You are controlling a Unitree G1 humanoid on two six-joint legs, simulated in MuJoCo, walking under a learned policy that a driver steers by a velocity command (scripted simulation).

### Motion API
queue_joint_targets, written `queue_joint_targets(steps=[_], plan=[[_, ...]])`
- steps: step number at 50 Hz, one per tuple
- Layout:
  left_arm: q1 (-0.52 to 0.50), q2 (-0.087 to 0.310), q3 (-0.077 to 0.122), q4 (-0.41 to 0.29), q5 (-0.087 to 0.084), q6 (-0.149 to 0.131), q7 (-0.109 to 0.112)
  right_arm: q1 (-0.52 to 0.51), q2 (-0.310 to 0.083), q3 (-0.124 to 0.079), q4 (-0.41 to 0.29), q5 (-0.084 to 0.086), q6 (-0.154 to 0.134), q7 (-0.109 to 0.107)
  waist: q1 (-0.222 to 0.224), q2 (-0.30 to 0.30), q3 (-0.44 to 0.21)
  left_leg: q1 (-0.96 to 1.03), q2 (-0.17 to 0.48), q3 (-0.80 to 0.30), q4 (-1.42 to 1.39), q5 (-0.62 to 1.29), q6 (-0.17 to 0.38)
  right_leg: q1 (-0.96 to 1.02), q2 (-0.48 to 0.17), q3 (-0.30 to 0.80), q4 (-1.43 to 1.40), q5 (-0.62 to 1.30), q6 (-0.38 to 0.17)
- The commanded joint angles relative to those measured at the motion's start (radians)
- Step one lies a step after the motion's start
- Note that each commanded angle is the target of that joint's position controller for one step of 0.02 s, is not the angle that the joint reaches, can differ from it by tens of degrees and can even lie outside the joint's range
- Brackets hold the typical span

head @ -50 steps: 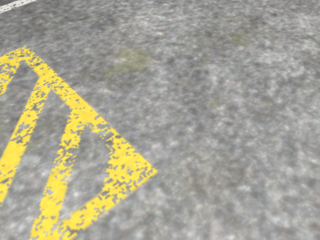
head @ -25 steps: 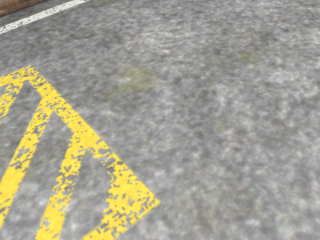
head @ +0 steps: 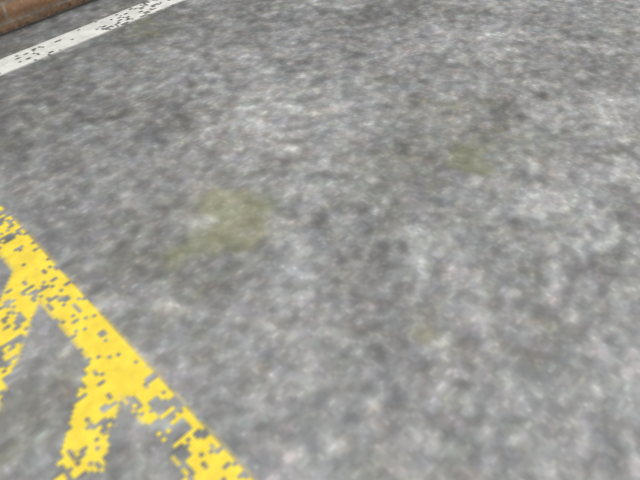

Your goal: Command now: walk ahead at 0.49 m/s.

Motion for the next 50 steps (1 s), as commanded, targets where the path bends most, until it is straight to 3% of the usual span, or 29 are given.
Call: queue_joint_targets(steps=[1, 6, 9, 11, 13, 14, 15, 16, 17, 18, 19, 20, 21, 22, 23, 25, 28, 32, 38, 41, 42, 43, 44, 45, 46, 47, 48, 49, 50], plan=[[0.033, 0.044, 0.013, -0.043, 0.012, 0.004, 0.007, -0.038, -0.131, -0.021, -0.054, 0.001, -0.017, -0.020, 0.046, 0.080, 0.054, -0.096, 0.280, -0.212, -0.204, 0.068, 0.170, -0.031, -0.042, 0.001, -0.139, 0.153, 0.028], [-0.157, 0.028, 0.005, -0.092, 0.000, -0.008, -0.010, 0.060, -0.165, -0.027, -0.031, 0.020, -0.001, -0.036, -0.023, 0.083, 0.058, 0.015, 0.271, -0.161, -0.184, 0.075, 0.123, 0.004, 0.012, -0.044, -0.464, 0.305, 0.039], [-0.236, 0.034, 0.001, -0.123, -0.009, -0.012, -0.029, 0.108, -0.168, -0.029, -0.010, 0.026, 0.011, -0.037, -0.049, 0.091, 0.080, 0.111, 0.308, -0.170, -0.142, 0.058, 0.118, -0.003, 0.028, -0.046, -0.553, 0.257, 0.030], [-0.253, 0.048, 0.004, -0.140, -0.010, -0.020, -0.042, 0.115, -0.174, -0.034, -0.003, 0.026, 0.021, -0.039, -0.042, 0.097, 0.082, 0.172, 0.339, -0.184, -0.099, 0.070, 0.107, 0.007, 0.038, -0.045, -0.597, 0.184, 0.005], [-0.190, 0.076, 0.015, -0.133, -0.009, -0.029, -0.049, 0.091, -0.189, -0.040, -0.006, 0.027, 0.032, -0.041, 0.005, 0.116, 0.050, 0.195, 0.349, -0.186, -0.020, 0.195, 0.087, 0.118, 0.067, -0.069, -0.636, 0.113, -0.024], [-0.086, 0.106, 0.033, -0.104, -0.007, -0.032, -0.047, 0.068, -0.185, -0.037, -0.012, 0.024, 0.037, -0.041, 0.064, 0.114, -0.009, 0.183, 0.312, -0.152, 0.104, 0.364, 0.066, 0.263, 0.101, -0.097, -0.659, 0.100, -0.047], [0.105, 0.166, 0.062, -0.049, -0.005, -0.034, -0.040, 0.059, -0.151, -0.024, -0.025, 0.012, 0.039, -0.041, 0.141, 0.083, -0.133, 0.086, 0.250, -0.100, 0.338, 0.413, 0.035, 0.525, 0.075, -0.063, -0.643, 0.122, -0.087], [0.271, 0.282, 0.089, -0.021, 0.016, -0.031, -0.035, 0.133, -0.061, 0.006, -0.053, 0.000, 0.025, -0.035, 0.150, -0.116, -0.305, -0.272, 0.123, -0.020, 0.745, 0.107, -0.033, 0.933, -0.183, 0.306, -0.656, 0.084, -0.218], [0.308, 0.251, 0.080, -0.006, 0.012, -0.025, -0.041, 0.172, -0.024, 0.020, -0.040, 0.018, -0.003, -0.029, 0.138, -0.265, -0.393, -0.513, 0.025, -0.117, 0.969, -0.417, -0.051, 1.073, -0.291, 0.675, -0.820, -0.039, -0.306], [0.238, 0.173, 0.055, -0.018, 0.006, -0.028, -0.042, 0.095, -0.141, -0.009, -0.054, 0.041, -0.021, -0.025, 0.135, -0.166, -0.272, -0.609, 0.094, -0.189, 1.063, -0.384, -0.028, 0.975, -0.258, 0.590, -0.839, -0.074, -0.254], [0.143, 0.131, 0.042, -0.043, 0.006, -0.026, -0.040, 0.012, -0.165, -0.015, -0.080, 0.051, -0.028, -0.025, 0.110, -0.101, -0.170, -0.615, 0.149, -0.162, 1.048, -0.290, -0.014, 0.833, -0.222, 0.431, -0.849, -0.008, -0.215], [0.065, 0.103, 0.031, -0.055, 0.009, -0.025, -0.045, -0.027, -0.153, -0.018, -0.086, 0.039, -0.024, -0.031, 0.078, -0.024, -0.100, -0.571, 0.190, -0.140, 0.985, -0.208, -0.019, 0.689, -0.176, 0.319, -0.886, 0.081, -0.196], [0.028, 0.076, 0.023, -0.059, 0.014, -0.027, -0.049, -0.032, -0.143, -0.025, -0.086, 0.026, -0.011, -0.036, 0.047, -0.023, -0.063, -0.518, 0.222, -0.141, 0.918, -0.156, -0.023, 0.598, -0.135, 0.240, -0.921, 0.127, -0.178], [0.021, 0.063, 0.019, -0.051, 0.018, -0.028, -0.053, -0.013, -0.120, -0.025, -0.081, 0.023, 0.004, -0.037, 0.025, -0.037, -0.048, -0.466, 0.233, -0.138, 0.885, -0.125, -0.029, 0.540, -0.110, 0.194, -0.952, 0.149, -0.171], [0.036, 0.066, 0.020, -0.038, 0.018, -0.030, -0.054, 0.004, -0.096, -0.023, -0.075, 0.022, 0.016, -0.038, 0.015, -0.038, -0.040, -0.443, 0.233, -0.128, 0.866, -0.108, -0.035, 0.511, -0.096, 0.161, -0.971, 0.192, -0.178], [0.072, 0.094, 0.028, -0.014, 0.018, -0.034, -0.048, -0.017, -0.089, -0.026, -0.086, 0.018, 0.029, -0.041, 0.006, -0.023, -0.013, -0.479, 0.237, -0.121, 0.810, -0.056, -0.050, 0.498, -0.090, 0.110, -0.995, 0.278, -0.190], [0.123, 0.111, 0.032, 0.010, 0.017, -0.025, -0.030, -0.134, -0.087, -0.031, -0.127, 0.010, 0.030, -0.042, 0.028, -0.009, 0.017, -0.569, 0.239, -0.117, 0.651, 0.073, -0.071, 0.537, -0.088, 0.068, -1.012, 0.325, -0.185], [0.175, 0.124, 0.032, 0.033, 0.008, -0.016, -0.016, -0.276, -0.067, -0.024, -0.166, 0.015, 0.022, -0.031, 0.069, -0.018, 0.047, -0.532, 0.208, -0.085, 0.418, 0.230, -0.072, 0.555, -0.062, 0.010, -1.032, 0.268, -0.156], [0.253, 0.135, 0.041, 0.086, -0.003, 0.006, -0.007, -0.421, -0.073, -0.017, -0.223, 0.027, 0.008, -0.001, 0.102, -0.021, 0.098, -0.557, 0.181, -0.076, 0.264, 0.164, -0.041, 0.724, -0.126, 0.013, -0.974, 0.269, -0.147], [0.220, 0.157, 0.050, 0.085, -0.004, 0.018, -0.002, -0.362, -0.107, -0.030, -0.219, 0.027, -0.002, 0.010, 0.050, -0.046, 0.051, -0.411, 0.139, -0.042, 0.227, 0.061, -0.003, 0.760, -0.139, 0.005, -0.874, 0.479, -0.122], [0.197, 0.161, 0.051, 0.081, -0.003, 0.023, -0.001, -0.270, -0.133, -0.046, -0.194, 0.025, -0.003, 0.008, -0.003, -0.056, -0.006, -0.269, 0.102, -0.009, 0.215, 0.052, 0.015, 0.744, -0.115, -0.018, -0.770, 0.647, -0.106], [0.183, 0.140, 0.042, 0.073, 0.003, 0.028, -0.002, -0.095, -0.180, -0.072, -0.138, 0.024, -0.002, 0.001, -0.080, -0.039, -0.109, -0.029, 0.088, -0.005, 0.217, 0.073, 0.045, 0.667, -0.058, -0.057, -0.570, 0.701, -0.078], [0.196, 0.108, 0.026, 0.047, 0.021, 0.026, -0.002, 0.094, -0.262, -0.094, -0.100, 0.012, 0.001, -0.010, -0.130, 0.091, -0.262, 0.295, 0.288, -0.241, 0.232, 0.083, 0.112, 0.434, 0.012, -0.104, -0.234, 0.389, -0.041], [0.327, -0.036, -0.012, 0.054, 0.012, 0.002, -0.017, 0.136, -0.303, -0.099, -0.081, 0.008, 0.005, -0.003, -0.052, 0.356, -0.385, 0.594, 0.490, -0.724, 0.093, -0.121, 0.265, 0.048, 0.199, -0.046, 0.087, -0.329, 0.014], [0.257, 0.073, 0.011, 0.061, -0.012, -0.022, -0.020, 0.110, -0.209, -0.073, -0.089, 0.016, 0.002, -0.002, -0.085, 0.243, -0.338, 0.551, 0.463, -0.764, 0.024, -0.207, 0.222, -0.058, 0.151, 0.083, 0.203, -0.370, -0.010], [0.159, 0.126, 0.026, 0.026, -0.033, -0.036, -0.022, 0.019, -0.171, -0.061, -0.106, 0.019, -0.001, -0.005, -0.066, 0.195, -0.198, 0.413, 0.437, -0.611, 0.007, -0.157, 0.176, -0.114, 0.100, 0.057, 0.208, -0.280, -0.026], [0.107, 0.126, 0.028, 0.014, -0.029, -0.038, -0.014, -0.072, -0.150, -0.052, -0.126, 0.015, -0.002, -0.004, -0.029, 0.100, -0.123, 0.254, 0.404, -0.493, -0.020, -0.047, 0.153, -0.069, 0.043, 0.026, 0.161, -0.177, -0.025], [0.083, 0.118, 0.035, 0.010, -0.012, -0.031, -0.006, -0.119, -0.123, -0.045, -0.131, 0.006, -0.004, -0.001, -0.001, 0.077, -0.070, 0.130, 0.368, -0.410, -0.051, 0.032, 0.143, -0.024, 0.012, 0.018, 0.106, -0.120, -0.021], [0.107, 0.099, 0.038, 0.013, -0.007, -0.018, -0.005, -0.131, -0.101, -0.038, -0.125, -0.005, -0.007, 0.002, 0.033, 0.103, -0.062, 0.059, 0.340, -0.353, -0.081, 0.064, 0.134, 0.042, -0.014, 0.026, 0.069, -0.083, -0.021]])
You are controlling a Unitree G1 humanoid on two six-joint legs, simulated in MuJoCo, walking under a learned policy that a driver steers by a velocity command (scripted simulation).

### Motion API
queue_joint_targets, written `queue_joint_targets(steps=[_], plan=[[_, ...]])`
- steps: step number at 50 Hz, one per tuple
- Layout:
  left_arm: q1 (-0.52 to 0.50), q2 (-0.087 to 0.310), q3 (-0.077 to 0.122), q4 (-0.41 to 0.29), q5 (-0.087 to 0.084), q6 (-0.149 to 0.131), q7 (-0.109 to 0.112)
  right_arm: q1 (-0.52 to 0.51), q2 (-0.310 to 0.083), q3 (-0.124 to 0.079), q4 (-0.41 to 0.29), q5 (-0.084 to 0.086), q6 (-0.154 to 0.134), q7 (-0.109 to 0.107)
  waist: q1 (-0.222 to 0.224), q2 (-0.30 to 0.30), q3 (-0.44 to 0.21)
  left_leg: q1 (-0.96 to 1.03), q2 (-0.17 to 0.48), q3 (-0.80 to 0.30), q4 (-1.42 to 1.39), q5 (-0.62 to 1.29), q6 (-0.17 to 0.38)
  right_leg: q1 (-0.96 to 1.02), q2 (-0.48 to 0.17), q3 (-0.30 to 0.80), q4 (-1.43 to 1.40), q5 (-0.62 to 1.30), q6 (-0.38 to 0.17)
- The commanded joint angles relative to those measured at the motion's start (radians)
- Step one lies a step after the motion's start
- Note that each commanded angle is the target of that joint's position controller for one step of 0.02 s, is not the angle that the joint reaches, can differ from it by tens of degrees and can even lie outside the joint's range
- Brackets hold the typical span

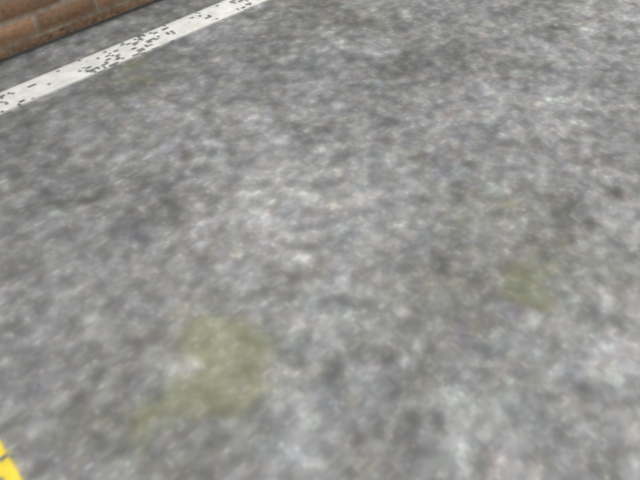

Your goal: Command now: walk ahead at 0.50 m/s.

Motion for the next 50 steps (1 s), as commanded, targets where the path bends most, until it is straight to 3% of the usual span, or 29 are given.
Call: queue_joint_targets(steps=[1, 2, 5, 11, 16, 19, 20, 21, 22, 23, 24, 25, 26, 27, 28, 30, 32, 35, 39, 41, 43, 46, 48, 49, 50], plan=[[0.024, 0.072, 0.028, -0.060, 0.005, 0.001, 0.009, 0.036, -0.073, -0.012, -0.023, -0.013, -0.014, 0.003, 0.009, 0.099, -0.080, 0.212, 0.263, -0.319, -0.298, 0.096, 0.162, -0.197, -0.110, 0.047, -0.006, 0.108, -0.006], [0.032, 0.056, 0.027, -0.057, 0.005, 0.011, 0.011, 0.052, -0.081, -0.014, -0.012, -0.010, -0.016, 0.001, 0.016, 0.099, -0.066, 0.186, 0.254, -0.286, -0.318, 0.118, 0.169, -0.192, -0.115, 0.038, -0.033, 0.117, 0.000], [-0.063, 0.063, 0.033, -0.092, 0.016, 0.024, 0.015, 0.103, -0.125, -0.024, 0.013, -0.008, -0.016, -0.018, 0.006, 0.074, -0.015, 0.187, 0.255, -0.236, -0.358, 0.176, 0.179, -0.289, -0.126, 0.029, -0.157, 0.228, 0.030], [-0.263, 0.036, 0.024, -0.149, 0.015, 0.013, 0.000, 0.194, -0.136, -0.021, 0.046, 0.004, 0.000, -0.040, -0.051, 0.079, 0.023, 0.253, 0.217, -0.141, -0.371, 0.184, 0.131, -0.309, -0.086, -0.012, -0.486, 0.481, 0.043], [-0.397, 0.036, 0.012, -0.199, 0.004, 0.002, -0.028, 0.274, -0.147, -0.027, 0.090, 0.011, 0.019, -0.043, -0.092, 0.081, 0.066, 0.396, 0.268, -0.140, -0.319, 0.189, 0.131, -0.333, -0.056, -0.029, -0.623, 0.430, 0.027], [-0.384, 0.061, 0.017, -0.212, 0.001, -0.008, -0.044, 0.261, -0.164, -0.036, 0.099, 0.015, 0.032, -0.049, -0.058, 0.102, 0.050, 0.460, 0.304, -0.146, -0.246, 0.309, 0.110, -0.267, -0.034, -0.039, -0.670, 0.329, -0.010], [-0.331, 0.083, 0.026, -0.200, 0.002, -0.011, -0.045, 0.239, -0.173, -0.040, 0.094, 0.016, 0.035, -0.050, -0.024, 0.116, 0.016, 0.459, 0.298, -0.136, -0.191, 0.447, 0.098, -0.173, -0.007, -0.060, -0.679, 0.300, -0.026], [-0.219, 0.112, 0.044, -0.167, 0.006, -0.012, -0.042, 0.211, -0.173, -0.039, 0.088, 0.017, 0.040, -0.050, 0.040, 0.118, -0.051, 0.437, 0.266, -0.105, -0.066, 0.606, 0.079, -0.009, 0.029, -0.091, -0.700, 0.307, -0.049], [-0.038, 0.165, 0.070, -0.111, 0.010, -0.011, -0.034, 0.202, -0.146, -0.028, 0.077, 0.011, 0.042, -0.050, 0.113, 0.093, -0.165, 0.329, 0.208, -0.065, 0.147, 0.603, 0.047, 0.258, 0.013, -0.067, -0.682, 0.336, -0.086], [0.122, 0.258, 0.092, -0.082, 0.030, -0.008, -0.026, 0.275, -0.070, -0.003, 0.056, -0.003, 0.032, -0.045, 0.117, -0.078, -0.329, -0.021, 0.097, -0.012, 0.532, 0.256, -0.012, 0.658, -0.238, 0.279, -0.675, 0.294, -0.203], [0.151, 0.242, 0.084, -0.069, 0.018, -0.003, -0.029, 0.322, -0.006, 0.019, 0.069, 0.006, 0.006, -0.037, 0.099, -0.262, -0.433, -0.273, -0.034, -0.100, 0.786, -0.397, -0.041, 0.818, -0.377, 0.679, -0.845, 0.159, -0.300], [0.097, 0.171, 0.060, -0.077, 0.012, -0.005, -0.030, 0.245, -0.114, -0.009, 0.056, 0.031, -0.015, -0.031, 0.107, -0.176, -0.336, -0.374, 0.032, -0.192, 0.883, -0.392, -0.017, 0.739, -0.340, 0.620, -0.877, 0.083, -0.251], [0.008, 0.134, 0.048, -0.099, 0.014, -0.004, -0.027, 0.156, -0.142, -0.015, 0.026, 0.047, -0.025, -0.030, 0.087, -0.123, -0.211, -0.401, 0.085, -0.160, 0.874, -0.310, -0.001, 0.591, -0.306, 0.468, -0.893, 0.126, -0.212], [-0.067, 0.111, 0.039, -0.110, 0.023, -0.007, -0.031, 0.112, -0.132, -0.017, 0.020, 0.037, -0.024, -0.036, 0.053, -0.037, -0.129, -0.361, 0.132, -0.138, 0.809, -0.221, -0.001, 0.431, -0.267, 0.358, -0.931, 0.211, -0.194], [-0.109, 0.080, 0.029, -0.114, 0.031, -0.012, -0.034, 0.109, -0.126, -0.026, 0.022, 0.023, -0.012, -0.043, 0.018, -0.031, -0.091, -0.303, 0.165, -0.141, 0.742, -0.171, -0.001, 0.327, -0.229, 0.282, -0.962, 0.268, -0.176], [-0.113, 0.068, 0.026, -0.101, 0.034, -0.016, -0.038, 0.153, -0.079, -0.025, 0.035, 0.018, 0.016, -0.045, -0.020, -0.052, -0.069, -0.220, 0.184, -0.139, 0.678, -0.128, -0.008, 0.226, -0.196, 0.209, -1.017, 0.299, -0.176], [-0.083, 0.097, 0.032, -0.082, 0.031, -0.020, -0.030, 0.132, -0.069, -0.027, 0.027, 0.014, 0.030, -0.050, -0.029, -0.043, -0.036, -0.248, 0.191, -0.128, 0.612, -0.076, -0.025, 0.196, -0.189, 0.159, -1.054, 0.343, -0.189], [-0.030, 0.121, 0.037, -0.060, 0.030, -0.015, -0.011, 0.019, -0.076, -0.032, -0.009, 0.002, 0.033, -0.050, -0.006, -0.024, -0.002, -0.346, 0.194, -0.125, 0.453, 0.072, -0.052, 0.234, -0.186, 0.118, -1.078, 0.380, -0.184], [0.026, 0.127, 0.036, -0.037, 0.020, -0.007, 0.000, -0.109, -0.052, -0.024, -0.043, 0.006, 0.024, -0.037, 0.030, -0.034, 0.022, -0.322, 0.160, -0.092, 0.232, 0.242, -0.058, 0.259, -0.151, 0.042, -1.085, 0.381, -0.148], [0.064, 0.132, 0.037, -0.018, 0.015, -0.003, 0.002, -0.172, -0.047, -0.018, -0.060, 0.010, 0.022, -0.030, 0.052, -0.032, 0.039, -0.314, 0.143, -0.077, 0.160, 0.261, -0.058, 0.295, -0.157, 0.031, -1.081, 0.366, -0.144], [0.092, 0.122, 0.034, 0.001, 0.015, 0.010, 0.005, -0.230, -0.043, -0.013, -0.082, 0.005, 0.014, -0.021, 0.066, -0.024, 0.064, -0.288, 0.115, -0.069, 0.088, 0.241, -0.056, 0.321, -0.156, 0.027, -1.020, 0.493, -0.137], [0.092, 0.140, 0.041, 0.012, 0.012, 0.033, 0.014, -0.209, -0.074, -0.019, -0.091, 0.000, -0.004, -0.009, 0.036, -0.065, 0.021, -0.189, 0.076, -0.083, 0.018, 0.192, -0.035, 0.377, -0.173, 0.063, -0.887, 0.670, -0.106], [0.030, 0.151, 0.045, -0.010, 0.005, 0.040, 0.020, -0.058, -0.132, -0.042, -0.047, -0.011, -0.014, -0.017, -0.048, -0.075, -0.062, 0.017, 0.039, -0.062, -0.055, 0.248, -0.005, 0.371, -0.129, 0.072, -0.731, 0.777, -0.061], [0.022, 0.130, 0.038, -0.035, 0.013, 0.038, 0.020, 0.053, -0.198, -0.061, -0.021, -0.025, -0.020, -0.026, -0.083, -0.023, -0.165, 0.246, 0.114, -0.102, -0.022, 0.545, 0.028, 0.270, -0.057, 0.038, -0.554, 0.663, -0.016], [0.084, 0.046, 0.015, -0.059, 0.031, 0.029, 0.017, 0.156, -0.269, -0.072, -0.016, -0.048, -0.012, -0.040, -0.077, 0.167, -0.328, 0.640, 0.377, -0.326, 0.081, 0.946, 0.139, -0.059, 0.062, -0.021, -0.198, 0.153, 0.050]])
Over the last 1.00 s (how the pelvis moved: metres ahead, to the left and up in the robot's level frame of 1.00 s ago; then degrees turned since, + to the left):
0.55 -0.01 -0.01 1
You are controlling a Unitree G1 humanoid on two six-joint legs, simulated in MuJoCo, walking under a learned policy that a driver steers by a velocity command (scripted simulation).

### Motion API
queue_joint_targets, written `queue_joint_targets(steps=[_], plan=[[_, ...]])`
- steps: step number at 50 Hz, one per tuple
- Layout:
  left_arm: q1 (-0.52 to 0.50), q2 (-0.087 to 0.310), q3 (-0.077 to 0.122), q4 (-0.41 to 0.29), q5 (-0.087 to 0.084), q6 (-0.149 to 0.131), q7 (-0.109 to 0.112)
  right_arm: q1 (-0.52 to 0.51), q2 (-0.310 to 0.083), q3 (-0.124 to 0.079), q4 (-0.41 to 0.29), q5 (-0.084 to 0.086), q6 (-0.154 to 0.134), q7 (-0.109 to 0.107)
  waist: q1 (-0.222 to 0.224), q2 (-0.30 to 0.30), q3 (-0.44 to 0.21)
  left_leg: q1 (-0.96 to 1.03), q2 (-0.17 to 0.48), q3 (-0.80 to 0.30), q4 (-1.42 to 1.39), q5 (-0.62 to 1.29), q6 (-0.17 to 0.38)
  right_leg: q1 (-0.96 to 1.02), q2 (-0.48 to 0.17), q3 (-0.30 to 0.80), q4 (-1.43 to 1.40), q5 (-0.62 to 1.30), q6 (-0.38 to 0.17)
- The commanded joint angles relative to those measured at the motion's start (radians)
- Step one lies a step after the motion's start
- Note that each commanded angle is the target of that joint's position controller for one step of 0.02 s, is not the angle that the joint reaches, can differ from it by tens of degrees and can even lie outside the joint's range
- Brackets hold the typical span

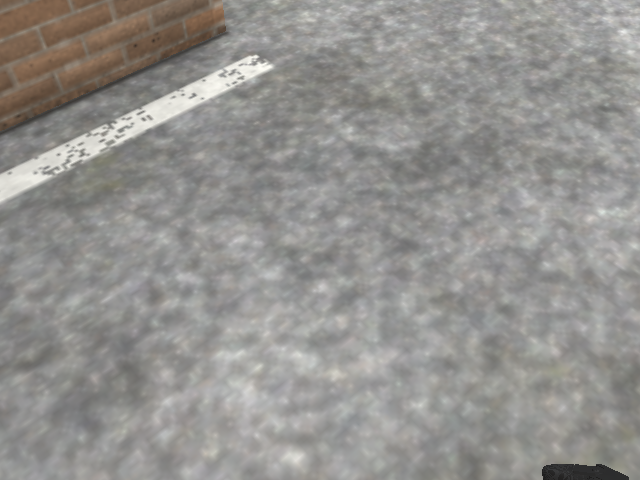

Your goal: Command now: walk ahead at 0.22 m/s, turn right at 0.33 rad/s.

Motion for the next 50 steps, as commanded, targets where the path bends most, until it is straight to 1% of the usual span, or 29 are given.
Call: queue_joint_targets(steps=[1, 2, 3, 4, 5, 7, 10, 14, 18, 20, 21, 22, 23, 24, 25, 26, 27, 28, 30, 35, 41, 43, 44, 45, 46, 47, 48, 49, 50], plan=[[0.113, 0.028, -0.011, -0.085, -0.004, -0.023, 0.003, 0.336, -0.255, -0.058, 0.004, -0.009, 0.013, -0.020, -0.134, 0.288, -0.526, 0.902, 0.462, -0.477, 0.052, 0.802, 0.287, -0.532, 0.064, 0.077, 0.733, -0.323, 0.025], [0.085, 0.133, 0.021, -0.079, -0.027, -0.015, 0.003, 0.291, -0.202, -0.045, -0.019, 0.002, 0.030, -0.020, -0.139, 0.175, -0.492, 0.780, 0.409, -0.417, 0.001, 0.580, 0.265, -0.557, 0.002, 0.136, 0.820, -0.284, 0.028], [0.003, 0.146, 0.029, -0.107, -0.037, 0.000, 0.009, 0.213, -0.165, -0.034, -0.036, 0.007, 0.041, -0.027, -0.120, 0.127, -0.353, 0.645, 0.365, -0.317, -0.044, 0.379, 0.225, -0.622, -0.041, 0.084, 0.818, -0.212, 0.030], [-0.032, 0.126, 0.031, -0.111, -0.029, 0.022, 0.018, 0.152, -0.139, -0.025, -0.036, 0.008, 0.046, -0.031, -0.096, 0.083, -0.237, 0.479, 0.320, -0.243, -0.104, 0.224, 0.204, -0.615, -0.078, 0.061, 0.779, -0.148, 0.041], [-0.027, 0.117, 0.040, -0.112, -0.019, 0.049, 0.028, 0.101, -0.118, -0.019, -0.038, 0.001, 0.049, -0.034, -0.064, 0.091, -0.177, 0.335, 0.289, -0.184, -0.158, 0.080, 0.187, -0.554, -0.108, 0.059, 0.738, -0.097, 0.045], [-0.002, 0.078, 0.041, -0.128, -0.011, 0.084, 0.035, 0.048, -0.132, -0.025, -0.037, -0.020, 0.051, -0.033, -0.032, 0.126, -0.115, 0.153, 0.261, -0.097, -0.244, -0.057, 0.194, -0.450, -0.102, 0.021, 0.707, -0.017, 0.046], [-0.042, 0.082, 0.049, -0.171, -0.006, 0.093, 0.034, 0.044, -0.154, -0.033, -0.024, -0.015, 0.049, -0.048, -0.031, 0.115, -0.109, 0.165, 0.279, -0.034, -0.273, -0.051, 0.213, -0.461, -0.117, 0.015, 0.587, 0.067, 0.039], [-0.130, 0.091, 0.049, -0.219, -0.004, 0.095, 0.012, 0.030, -0.188, -0.043, -0.020, 0.000, 0.070, -0.069, -0.049, 0.101, -0.128, 0.213, 0.295, 0.034, -0.275, -0.077, 0.199, -0.399, -0.119, -0.015, 0.405, 0.147, 0.027], [-0.176, 0.111, 0.056, -0.257, -0.005, 0.105, -0.011, 0.048, -0.217, -0.053, -0.009, 0.021, 0.097, -0.065, -0.059, 0.105, -0.115, 0.289, 0.321, 0.054, -0.228, -0.109, 0.166, -0.348, -0.096, -0.055, 0.256, 0.110, -0.001], [-0.141, 0.108, 0.061, -0.255, -0.001, 0.106, -0.021, 0.039, -0.220, -0.056, -0.006, 0.037, 0.110, -0.063, -0.030, 0.095, -0.114, 0.299, 0.304, 0.083, -0.150, -0.141, 0.117, -0.260, -0.067, -0.092, 0.092, 0.182, -0.036], [-0.112, 0.126, 0.070, -0.245, 0.005, 0.104, -0.018, 0.076, -0.196, -0.052, 0.011, 0.042, 0.117, -0.060, -0.025, 0.063, -0.115, 0.274, 0.269, 0.109, -0.073, -0.190, 0.068, -0.191, -0.044, -0.083, 0.007, 0.243, -0.067], [-0.084, 0.197, 0.090, -0.247, 0.009, 0.101, -0.007, 0.120, -0.152, -0.045, 0.023, 0.030, 0.123, -0.053, -0.036, -0.102, -0.091, 0.170, 0.179, 0.194, 0.135, -0.300, -0.016, -0.109, -0.135, 0.086, -0.131, 0.447, -0.123], [-0.084, 0.303, 0.104, -0.278, 0.009, 0.101, 0.012, 0.101, -0.106, -0.032, -0.019, -0.015, 0.121, -0.044, -0.083, -0.385, -0.063, -0.147, 0.024, 0.235, 0.458, -0.694, -0.114, 0.013, -0.360, 0.425, -0.135, 0.789, -0.260], [-0.062, 0.302, 0.099, -0.289, 0.041, 0.074, 0.001, 0.001, -0.134, -0.042, -0.055, -0.009, 0.113, -0.050, -0.017, -0.291, -0.126, -0.198, -0.027, 0.036, 0.631, -0.722, -0.107, -0.054, -0.405, 0.503, -0.175, 0.707, -0.367], [-0.099, 0.282, 0.094, -0.294, 0.043, 0.049, -0.005, -0.024, -0.158, -0.050, -0.062, 0.016, 0.113, -0.053, -0.035, -0.198, -0.117, -0.226, -0.014, -0.016, 0.684, -0.632, -0.087, -0.051, -0.348, 0.422, -0.185, 0.638, -0.329], [-0.161, 0.265, 0.091, -0.304, 0.024, 0.036, -0.001, 0.005, -0.164, -0.055, -0.047, 0.024, 0.114, -0.060, -0.069, -0.156, -0.109, -0.241, -0.001, -0.039, 0.676, -0.531, -0.071, -0.054, -0.303, 0.356, -0.177, 0.589, -0.266], [-0.207, 0.225, 0.079, -0.319, 0.007, 0.035, 0.003, 0.022, -0.177, -0.062, -0.026, 0.014, 0.115, -0.069, -0.080, -0.125, -0.119, -0.230, 0.012, -0.053, 0.665, -0.476, -0.068, -0.059, -0.280, 0.324, -0.170, 0.566, -0.226], [-0.232, 0.208, 0.071, -0.326, 0.000, 0.038, 0.009, 0.034, -0.181, -0.066, -0.023, 0.006, 0.115, -0.072, -0.094, -0.129, -0.123, -0.197, 0.006, -0.054, 0.670, -0.432, -0.070, -0.089, -0.263, 0.300, -0.167, 0.587, -0.216], [-0.215, 0.191, 0.062, -0.330, 0.005, 0.040, 0.018, 0.045, -0.166, -0.066, -0.025, 0.012, 0.109, -0.069, -0.096, -0.129, -0.149, -0.162, -0.014, -0.057, 0.656, -0.374, -0.073, -0.083, -0.242, 0.288, -0.167, 0.604, -0.219], [-0.189, 0.217, 0.070, -0.336, -0.002, 0.050, 0.031, 0.008, -0.135, -0.052, -0.043, 0.018, 0.102, -0.062, -0.067, -0.150, -0.130, -0.124, -0.037, -0.077, 0.400, -0.336, -0.099, -0.056, -0.218, 0.330, -0.160, 0.482, -0.220], [-0.227, 0.231, 0.072, -0.361, 0.001, 0.066, 0.020, 0.033, -0.157, -0.051, -0.049, 0.027, 0.085, -0.041, -0.060, -0.178, -0.124, 0.039, -0.071, -0.081, 0.217, -0.384, -0.098, -0.125, -0.198, 0.431, -0.127, 0.497, -0.228], [-0.247, 0.229, 0.069, -0.373, -0.004, 0.073, 0.020, 0.067, -0.164, -0.052, -0.048, 0.030, 0.075, -0.032, -0.075, -0.186, -0.136, 0.098, -0.078, -0.081, 0.115, -0.366, -0.085, -0.111, -0.184, 0.468, -0.096, 0.558, -0.213], [-0.267, 0.226, 0.066, -0.381, -0.010, 0.078, 0.023, 0.104, -0.165, -0.054, -0.040, 0.029, 0.070, -0.027, -0.101, -0.182, -0.141, 0.162, -0.078, -0.072, 0.009, -0.298, -0.074, -0.120, -0.161, 0.469, -0.070, 0.561, -0.189], [-0.278, 0.218, 0.063, -0.388, -0.015, 0.084, 0.027, 0.148, -0.179, -0.059, -0.029, 0.026, 0.066, -0.023, -0.124, -0.167, -0.145, 0.258, -0.056, -0.067, -0.110, -0.175, -0.057, -0.159, -0.126, 0.453, -0.038, 0.505, -0.150], [-0.254, 0.177, 0.051, -0.397, -0.010, 0.087, 0.030, 0.187, -0.236, -0.074, -0.024, 0.011, 0.069, -0.026, -0.115, -0.066, -0.173, 0.399, 0.091, -0.175, -0.143, -0.090, -0.006, -0.274, -0.062, 0.388, 0.079, 0.310, -0.098], [-0.185, 0.123, 0.041, -0.406, -0.009, 0.080, 0.026, 0.154, -0.315, -0.086, -0.035, -0.004, 0.084, -0.037, -0.038, 0.220, -0.150, 0.493, 0.297, -0.405, -0.145, 0.168, 0.127, -0.502, 0.121, 0.185, 0.282, -0.117, -0.035], [-0.194, 0.213, 0.065, -0.413, 0.002, 0.068, 0.021, 0.157, -0.276, -0.076, -0.050, -0.027, 0.083, -0.035, -0.069, 0.250, -0.146, 0.428, 0.413, -0.525, -0.167, 0.222, 0.260, -0.572, 0.087, 0.161, 0.511, -0.241, 0.007], [-0.183, 0.268, 0.085, -0.394, -0.005, 0.067, 0.016, 0.104, -0.226, -0.062, -0.076, -0.021, 0.081, -0.040, -0.053, 0.158, -0.124, 0.401, 0.369, -0.430, -0.159, 0.191, 0.249, -0.571, 0.045, 0.172, 0.629, -0.166, 0.023], [-0.169, 0.262, 0.090, -0.372, -0.009, 0.076, 0.016, 0.055, -0.193, -0.055, -0.086, -0.008, 0.084, -0.044, -0.037, 0.120, -0.098, 0.382, 0.291, -0.318, -0.147, 0.132, 0.193, -0.573, 0.031, 0.154, 0.672, -0.096, 0.038]])
Over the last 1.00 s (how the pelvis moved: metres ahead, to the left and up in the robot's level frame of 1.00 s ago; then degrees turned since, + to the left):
0.53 -0.03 -0.01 -3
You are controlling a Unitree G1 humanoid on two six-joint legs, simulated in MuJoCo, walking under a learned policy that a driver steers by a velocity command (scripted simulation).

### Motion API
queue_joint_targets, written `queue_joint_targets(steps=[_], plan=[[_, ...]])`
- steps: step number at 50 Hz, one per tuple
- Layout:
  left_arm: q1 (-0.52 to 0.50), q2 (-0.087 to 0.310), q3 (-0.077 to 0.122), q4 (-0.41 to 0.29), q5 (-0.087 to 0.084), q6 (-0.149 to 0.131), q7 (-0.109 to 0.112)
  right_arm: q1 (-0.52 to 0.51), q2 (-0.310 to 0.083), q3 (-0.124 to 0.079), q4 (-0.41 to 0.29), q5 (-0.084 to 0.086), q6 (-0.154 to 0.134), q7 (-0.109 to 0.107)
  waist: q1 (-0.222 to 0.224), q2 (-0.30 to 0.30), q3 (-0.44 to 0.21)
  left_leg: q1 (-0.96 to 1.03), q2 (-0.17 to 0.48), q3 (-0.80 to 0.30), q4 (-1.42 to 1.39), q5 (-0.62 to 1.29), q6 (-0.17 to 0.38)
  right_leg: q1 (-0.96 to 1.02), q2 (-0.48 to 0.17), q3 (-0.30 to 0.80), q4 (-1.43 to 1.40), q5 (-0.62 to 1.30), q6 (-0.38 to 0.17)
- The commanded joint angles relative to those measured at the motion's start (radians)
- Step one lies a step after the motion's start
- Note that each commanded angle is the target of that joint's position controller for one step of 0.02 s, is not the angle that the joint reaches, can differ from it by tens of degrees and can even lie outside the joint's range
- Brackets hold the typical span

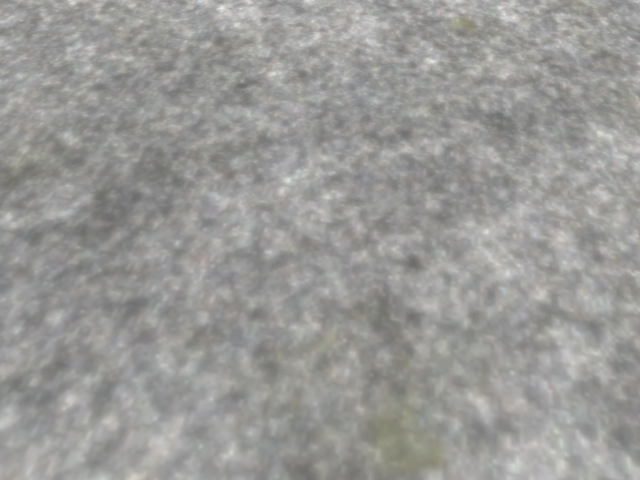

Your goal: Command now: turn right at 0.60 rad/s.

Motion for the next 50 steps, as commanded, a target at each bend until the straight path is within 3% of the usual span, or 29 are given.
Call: queue_joint_targets(steps=[1, 2, 4, 8, 12, 15, 16, 17, 18, 19, 20, 21, 22, 23, 25, 30, 36, 38, 39, 40, 41, 42, 43, 44, 46, 50], plan=[[0.078, 0.151, 0.055, -0.034, 0.000, 0.003, 0.003, -0.085, -0.121, -0.021, -0.096, 0.011, -0.006, -0.014, 0.035, 0.172, -0.077, 0.172, 0.295, -0.225, -0.156, 0.349, 0.182, -0.169, -0.076, -0.012, 0.312, 0.014, 0.047], [0.073, 0.125, 0.048, -0.038, -0.002, 0.011, 0.000, -0.081, -0.119, -0.017, -0.096, 0.017, -0.003, -0.020, 0.025, 0.177, -0.061, 0.164, 0.280, -0.183, -0.160, 0.364, 0.184, -0.179, -0.081, -0.025, 0.337, 0.051, 0.062], [0.028, 0.088, 0.033, -0.069, -0.011, 0.013, -0.007, -0.043, -0.130, -0.017, -0.090, 0.013, 0.008, -0.029, -0.002, 0.194, -0.046, 0.177, 0.254, -0.108, -0.183, 0.358, 0.193, -0.184, -0.099, -0.081, 0.272, 0.101, 0.079], [-0.033, 0.060, 0.013, -0.120, -0.006, 0.010, -0.017, 0.010, -0.177, -0.031, -0.090, 0.012, 0.021, -0.035, -0.049, 0.215, -0.080, 0.261, 0.297, -0.062, -0.182, 0.376, 0.214, -0.137, -0.155, -0.126, 0.061, 0.107, 0.092], [-0.017, 0.070, 0.012, -0.135, -0.005, 0.015, -0.036, -0.006, -0.216, -0.045, -0.104, 0.024, 0.026, -0.016, -0.044, 0.232, -0.083, 0.197, 0.318, 0.001, -0.169, 0.386, 0.199, 0.025, -0.157, -0.199, -0.116, 0.118, 0.059], [0.032, 0.076, 0.023, -0.130, -0.005, 0.025, -0.049, -0.018, -0.223, -0.048, -0.103, 0.050, 0.023, -0.006, -0.005, 0.223, -0.080, 0.180, 0.330, 0.030, -0.093, 0.342, 0.150, 0.138, -0.138, -0.230, -0.318, 0.214, 0.004], [0.074, 0.081, 0.031, -0.113, -0.003, 0.026, -0.048, -0.010, -0.205, -0.044, -0.096, 0.058, 0.022, -0.003, 0.015, 0.200, -0.089, 0.142, 0.309, 0.063, -0.025, 0.292, 0.107, 0.229, -0.114, -0.239, -0.422, 0.295, -0.027], [0.125, 0.124, 0.049, -0.099, -0.002, 0.024, -0.037, 0.053, -0.159, -0.032, -0.073, 0.046, 0.020, 0.003, 0.023, 0.089, -0.113, 0.036, 0.258, 0.132, 0.122, 0.174, 0.035, 0.385, -0.134, -0.164, -0.503, 0.457, -0.067], [0.166, 0.259, 0.079, -0.115, 0.002, 0.019, -0.018, 0.048, -0.080, -0.005, -0.113, -0.011, 0.017, 0.011, 0.003, -0.242, -0.134, -0.268, 0.125, 0.212, 0.467, -0.326, -0.066, 0.575, -0.413, 0.217, -0.500, 0.886, -0.179], [0.155, 0.258, 0.066, -0.142, 0.034, -0.007, -0.030, -0.043, -0.106, -0.012, -0.160, -0.002, 0.011, 0.002, 0.050, -0.234, -0.180, -0.388, 0.032, 0.048, 0.669, -0.470, -0.086, 0.488, -0.530, 0.384, -0.523, 0.916, -0.368], [0.139, 0.215, 0.055, -0.137, 0.039, -0.030, -0.040, -0.083, -0.149, -0.025, -0.166, 0.022, 0.014, -0.005, 0.063, -0.128, -0.163, -0.399, 0.054, -0.012, 0.747, -0.407, -0.074, 0.460, -0.478, 0.306, -0.547, 0.816, -0.354], [0.094, 0.189, 0.047, -0.130, 0.027, -0.043, -0.037, -0.074, -0.156, -0.029, -0.164, 0.032, 0.016, -0.010, 0.032, -0.105, -0.122, -0.403, 0.069, -0.028, 0.733, -0.314, -0.057, 0.421, -0.418, 0.228, -0.550, 0.718, -0.294], [0.049, 0.162, 0.039, -0.133, 0.013, -0.043, -0.032, -0.054, -0.158, -0.033, -0.143, 0.024, 0.019, -0.018, 0.011, -0.061, -0.108, -0.396, 0.082, -0.039, 0.699, -0.240, -0.054, 0.397, -0.372, 0.187, -0.550, 0.629, -0.245], [0.016, 0.150, 0.031, -0.139, 0.004, -0.039, -0.026, -0.038, -0.166, -0.037, -0.141, 0.016, 0.023, -0.022, -0.007, -0.075, -0.096, -0.366, 0.077, -0.039, 0.681, -0.188, -0.058, 0.354, -0.348, 0.164, -0.557, 0.623, -0.229], [0.005, 0.134, 0.020, -0.150, 0.014, -0.037, -0.015, 0.001, -0.155, -0.037, -0.134, 0.019, 0.022, -0.017, -0.025, -0.091, -0.124, -0.312, 0.052, -0.030, 0.678, -0.115, -0.069, 0.331, -0.324, 0.140, -0.566, 0.631, -0.232], [0.019, 0.118, 0.010, -0.136, 0.021, -0.036, -0.005, -0.015, -0.112, -0.018, -0.145, 0.022, 0.025, -0.011, 0.002, -0.094, -0.119, -0.254, 0.052, -0.027, 0.449, -0.083, -0.091, 0.338, -0.310, 0.134, -0.564, 0.541, -0.233], [0.006, 0.112, -0.003, -0.112, 0.027, -0.027, -0.023, -0.017, -0.112, -0.011, -0.162, 0.028, 0.016, 0.003, 0.026, -0.099, -0.076, -0.099, 0.043, -0.007, 0.232, -0.136, -0.072, 0.257, -0.310, 0.185, -0.540, 0.451, -0.244], [-0.018, 0.089, -0.016, -0.103, 0.020, -0.026, -0.026, 0.014, -0.096, -0.005, -0.157, 0.027, 0.007, 0.010, -0.003, -0.084, -0.079, -0.014, 0.035, 0.006, 0.078, -0.061, -0.054, 0.246, -0.291, 0.188, -0.504, 0.475, -0.222], [-0.019, 0.070, -0.024, -0.094, 0.015, -0.026, -0.026, 0.041, -0.084, 0.000, -0.150, 0.019, 0.000, 0.015, -0.028, -0.065, -0.083, 0.073, 0.034, 0.011, -0.068, 0.080, -0.040, 0.222, -0.268, 0.174, -0.488, 0.471, -0.189], [0.015, 0.045, -0.033, -0.082, 0.023, -0.033, -0.026, 0.058, -0.105, 0.001, -0.152, 0.002, -0.005, 0.015, -0.021, -0.026, -0.107, 0.170, 0.086, -0.045, -0.106, 0.224, -0.019, 0.189, -0.230, 0.155, -0.466, 0.415, -0.137], [0.059, 0.032, -0.036, -0.079, 0.042, -0.040, -0.027, 0.066, -0.179, -0.010, -0.165, -0.008, -0.007, 0.010, 0.024, 0.106, -0.127, 0.219, 0.205, -0.148, -0.088, 0.425, 0.033, 0.151, -0.147, 0.074, -0.373, 0.291, -0.080], [0.094, 0.021, -0.035, -0.075, 0.041, -0.043, -0.027, 0.016, -0.164, -0.003, -0.149, -0.003, -0.006, 0.013, 0.078, 0.236, -0.122, 0.106, 0.248, -0.196, -0.095, 0.332, 0.123, 0.206, -0.096, -0.013, -0.389, 0.171, -0.037], [0.066, 0.049, -0.032, -0.063, 0.048, -0.040, -0.024, -0.034, -0.102, 0.013, -0.170, 0.004, -0.009, 0.018, 0.057, 0.213, -0.098, 0.055, 0.212, -0.179, -0.116, 0.192, 0.119, 0.256, -0.113, -0.017, -0.410, 0.212, -0.015], [0.028, 0.064, -0.025, -0.064, 0.043, -0.036, -0.023, -0.034, -0.093, 0.015, -0.170, 0.004, -0.012, 0.019, 0.033, 0.193, -0.080, 0.056, 0.165, -0.134, -0.106, 0.107, 0.077, 0.249, -0.108, -0.015, -0.410, 0.256, -0.019], [0.005, 0.063, -0.022, -0.066, 0.035, -0.023, -0.020, -0.006, -0.113, 0.014, -0.167, 0.007, -0.024, 0.018, 0.007, 0.146, -0.058, 0.055, 0.124, -0.092, -0.083, 0.077, 0.034, 0.240, -0.116, 0.005, -0.410, 0.344, -0.037], [0.023, 0.033, -0.025, -0.048, 0.029, -0.025, -0.022, 0.032, -0.095, 0.024, -0.163, 0.010, -0.025, 0.008, -0.005, 0.086, -0.056, 0.074, 0.101, -0.063, -0.046, 0.096, 0.027, 0.233, -0.125, 0.019, -0.421, 0.390, -0.046]])
Over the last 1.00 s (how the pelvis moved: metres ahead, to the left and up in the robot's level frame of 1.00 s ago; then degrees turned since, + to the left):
0.10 0.00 0.01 -34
